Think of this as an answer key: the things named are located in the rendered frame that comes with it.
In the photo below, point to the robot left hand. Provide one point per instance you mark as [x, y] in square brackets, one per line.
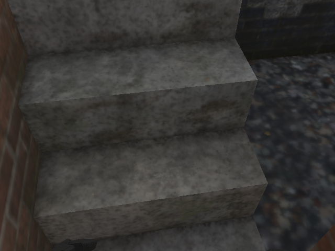
[76, 245]

